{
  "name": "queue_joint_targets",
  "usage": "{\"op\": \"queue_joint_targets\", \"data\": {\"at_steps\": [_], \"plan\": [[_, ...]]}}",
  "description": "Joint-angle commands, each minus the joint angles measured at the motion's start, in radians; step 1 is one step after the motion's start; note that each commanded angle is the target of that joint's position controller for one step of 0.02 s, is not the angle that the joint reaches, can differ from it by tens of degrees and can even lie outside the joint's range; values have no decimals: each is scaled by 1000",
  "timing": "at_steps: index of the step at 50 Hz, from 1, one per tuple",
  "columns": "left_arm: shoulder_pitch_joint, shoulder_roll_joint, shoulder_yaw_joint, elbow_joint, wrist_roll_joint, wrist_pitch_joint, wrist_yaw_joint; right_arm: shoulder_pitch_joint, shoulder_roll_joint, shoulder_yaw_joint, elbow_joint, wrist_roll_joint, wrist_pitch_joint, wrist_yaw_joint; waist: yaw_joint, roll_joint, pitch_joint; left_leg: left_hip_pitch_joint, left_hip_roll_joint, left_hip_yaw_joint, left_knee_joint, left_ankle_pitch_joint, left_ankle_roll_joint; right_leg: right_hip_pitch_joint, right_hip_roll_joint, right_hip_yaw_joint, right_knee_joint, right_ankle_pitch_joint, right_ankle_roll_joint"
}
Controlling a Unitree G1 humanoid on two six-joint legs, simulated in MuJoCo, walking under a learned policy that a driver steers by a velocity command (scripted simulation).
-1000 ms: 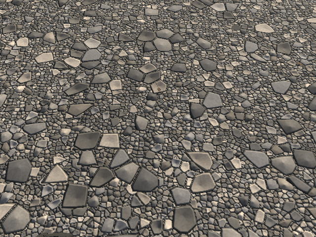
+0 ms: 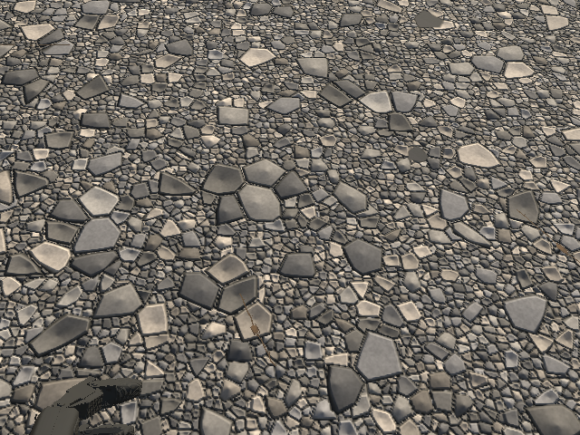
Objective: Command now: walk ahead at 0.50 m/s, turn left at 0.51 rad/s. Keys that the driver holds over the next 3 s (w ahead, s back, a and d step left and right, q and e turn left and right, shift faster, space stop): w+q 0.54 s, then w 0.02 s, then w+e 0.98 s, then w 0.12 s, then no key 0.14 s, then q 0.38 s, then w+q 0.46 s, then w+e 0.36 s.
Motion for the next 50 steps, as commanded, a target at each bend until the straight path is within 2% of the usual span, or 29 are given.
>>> {"op": "queue_joint_targets", "data": {"at_steps": [1, 3, 4, 5, 6, 7, 8, 9, 10, 11, 13, 16, 21, 25, 27, 28, 29, 30, 31, 32, 33, 34, 35, 36, 37, 39, 41, 46, 50], "plan": [[-66, 116, 40, -82, -10, -28, -4, -2, -167, -47, -53, 3, 1, -12, 46, 141, -23, -41, 246, -244, -17, 243, 109, 137, 32, -16, -51, -40, -24], [59, 151, 62, -52, -8, -35, 5, -34, -147, -43, -65, -1, 6, -9, 120, 150, -74, -61, 209, -236, 96, 326, 75, 325, 21, -38, -117, -59, -72], [191, 189, 78, -35, 6, -38, 13, -51, -102, -26, -83, -11, 3, -4, 185, 107, -191, -146, 161, -182, 299, 294, 44, 556, -87, 43, -87, -81, -130], [320, 268, 98, -19, 20, -28, 21, 45, -33, -5, -102, -9, -4, -4, 182, -99, -346, -423, 27, -42, 617, -29, -25, 908, -307, 361, -88, -176, -254], [354, 245, 96, 12, -1, -14, 10, 106, -62, 0, -116, 10, -10, -5, 159, -288, -367, -639, 44, 7, 814, -326, -44, 958, -429, 670, -178, -402, -335], [300, 159, 75, -4, -8, -11, 11, 42, -149, -22, -98, 15, -5, -6, 174, -145, -216, -700, 107, -7, 897, -247, -53, 829, -386, 582, -212, -508, -297], [253, 124, 64, -8, -5, -4, 13, -39, -167, -30, -110, 5, 1, -5, 174, -69, -113, -694, 138, 30, 903, -163, -61, 704, -339, 426, -228, -434, -259], [215, 105, 55, -1, 0, -2, 12, -80, -153, -31, -120, -6, 4, -3, 156, -38, -48, -673, 164, 46, 871, -106, -67, 597, -295, 322, -259, -327, -244], [193, 89, 50, 7, 6, -2, 13, -96, -139, -34, -128, -9, 7, 2, 136, -55, -18, -646, 191, 49, 838, -67, -69, 529, -264, 244, -284, -250, -235], [182, 88, 49, 14, 10, -5, 13, -91, -118, -32, -132, -4, 12, 7, 121, -76, -7, -611, 209, 61, 821, -43, -70, 477, -241, 179, -311, -206, -228], [183, 100, 56, 32, 4, -14, 12, -104, -81, -23, -147, -1, 19, 14, 114, -75, -3, -608, 224, 81, 786, -7, -79, 442, -234, 94, -351, -129, -244], [192, 139, 68, 60, 3, -19, 13, -159, -67, -16, -175, -7, 19, 20, 118, -42, 3, -646, 236, 83, 673, 101, -95, 457, -243, -4, -376, -15, -261], [228, 178, 74, 96, -5, -5, 17, -303, -46, -2, -212, -6, 1, 49, 170, -14, 25, -586, 212, 155, 401, 321, -73, 496, -218, -168, -372, 73, -222], [282, 212, 82, 130, -24, 17, 18, -393, -56, -4, -263, -2, 2, 71, 184, -19, 49, -585, 188, 201, 292, 252, -30, 614, -257, -219, -323, 166, -194], [282, 240, 90, 133, -30, 31, 23, -368, -85, -18, -274, -7, 8, 76, 148, -47, 10, -494, 133, 254, 270, 147, 9, 655, -262, -259, -211, 462, -172], [291, 253, 93, 136, -34, 38, 27, -308, -109, -33, -266, -12, 11, 73, 106, -58, -39, -385, 93, 276, 261, 101, 34, 651, -259, -274, -99, 621, -163], [296, 244, 85, 142, -36, 43, 29, -167, -143, -56, -231, -11, 13, 64, 21, -35, -116, -160, 56, 276, 196, 151, 70, 579, -239, -296, 75, 662, -143], [312, 205, 63, 139, -18, 37, 30, 2, -194, -81, -187, -10, 21, 45, -59, 25, -208, 157, 123, 153, 184, 195, 112, 360, -208, -300, 317, 436, -113], [427, 59, 10, 95, 15, 18, 10, 14, -306, -91, -178, -10, 15, 34, 45, 294, -333, 509, 437, -396, 129, 64, 288, -79, -34, -272, 705, -490, -51], [362, 151, 27, 122, -19, -6, 0, 58, -221, -68, -198, -14, 7, 35, -33, 176, -472, 519, 513, -598, 5, -12, 320, -139, -6, -57, 847, -613, -61], [245, 203, 46, 83, -61, -13, -5, 14, -186, -52, -180, -27, -4, 40, -45, 131, -306, 405, 476, -408, -11, 75, 262, -213, -49, -48, 865, -541, -72], [208, 181, 38, 71, -59, -16, -1, -45, -169, -46, -170, -26, -12, 40, -5, 91, -201, 254, 432, -261, -19, 172, 222, -198, -94, -55, 790, -455, -78], [197, 171, 39, 79, -38, -12, 5, -103, -135, -36, -164, -29, -18, 40, 32, 74, -135, 129, 392, -162, -43, 254, 196, -159, -123, -57, 719, -398, -72], [229, 166, 43, 95, -32, 4, 7, -143, -100, -25, -165, -38, -27, 41, 72, 80, -102, 43, 356, -85, -86, 295, 173, -92, -146, -46, 687, -342, -71], [275, 149, 41, 109, -35, 20, 6, -158, -105, -28, -160, -43, -36, 41, 97, 120, -103, -21, 367, -56, -126, 310, 188, -32, -146, -40, 679, -316, -57], [298, 119, 39, 125, -32, 45, 10, -175, -98, -29, -136, -39, -59, 42, 118, 98, -63, -85, 357, 35, -180, 346, 188, -22, -143, -28, 633, -276, -34], [246, 105, 39, 112, -31, 55, 16, -173, -103, -34, -111, -48, -68, 35, 111, 76, -18, -89, 343, 111, -212, 357, 168, -87, -135, -9, 556, -184, -20], [131, 67, 28, 81, -23, 42, -6, -156, -123, -38, -71, -44, -67, 17, 68, 72, 22, -42, 312, 268, -244, 357, 111, -84, -103, -55, 262, 92, -30], [21, 55, 19, 26, -21, 40, -29, -90, -146, -48, -22, -28, -47, 11, 22, 55, 66, 97, 361, 308, -218, 399, 101, -139, -90, -97, 134, 70, -65]]}}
